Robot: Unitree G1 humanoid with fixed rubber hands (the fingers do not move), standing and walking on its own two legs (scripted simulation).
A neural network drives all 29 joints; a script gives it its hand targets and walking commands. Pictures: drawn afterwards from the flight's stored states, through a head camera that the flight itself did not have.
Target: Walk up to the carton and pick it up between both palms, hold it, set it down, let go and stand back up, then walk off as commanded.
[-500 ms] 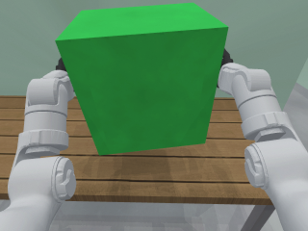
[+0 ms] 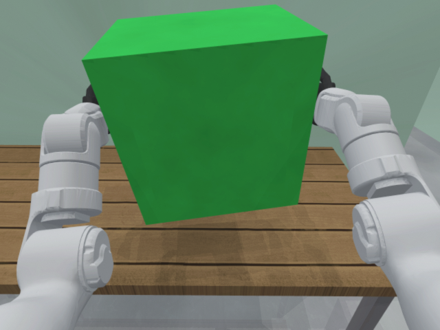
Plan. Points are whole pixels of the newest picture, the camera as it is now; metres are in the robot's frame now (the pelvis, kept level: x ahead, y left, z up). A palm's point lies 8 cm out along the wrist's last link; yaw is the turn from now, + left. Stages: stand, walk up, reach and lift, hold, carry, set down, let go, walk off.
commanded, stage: hold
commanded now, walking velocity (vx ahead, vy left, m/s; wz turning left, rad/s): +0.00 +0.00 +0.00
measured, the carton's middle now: (210, 114) +0.41 -0.01 +0.29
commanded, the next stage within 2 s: none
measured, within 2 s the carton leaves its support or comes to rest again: neither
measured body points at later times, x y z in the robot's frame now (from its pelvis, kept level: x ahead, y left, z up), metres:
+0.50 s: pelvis -0.01 -0.01 +0.00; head -0.08 -0.02 +0.44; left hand +0.39 +0.18 +0.30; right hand +0.40 -0.19 +0.30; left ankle -0.01 +0.13 -0.74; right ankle +0.06 -0.12 -0.74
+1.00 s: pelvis +0.00 +0.00 +0.00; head -0.08 -0.01 +0.44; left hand +0.39 +0.18 +0.30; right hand +0.39 -0.19 +0.31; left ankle -0.01 +0.13 -0.74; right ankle +0.06 -0.12 -0.74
